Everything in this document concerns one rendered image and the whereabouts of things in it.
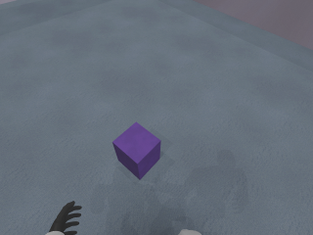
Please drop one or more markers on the carton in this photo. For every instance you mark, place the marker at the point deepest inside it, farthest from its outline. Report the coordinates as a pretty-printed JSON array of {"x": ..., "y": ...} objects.
[{"x": 137, "y": 149}]

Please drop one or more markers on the robot left hand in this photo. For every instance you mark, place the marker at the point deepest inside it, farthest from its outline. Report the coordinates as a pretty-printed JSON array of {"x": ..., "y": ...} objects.
[{"x": 61, "y": 224}]

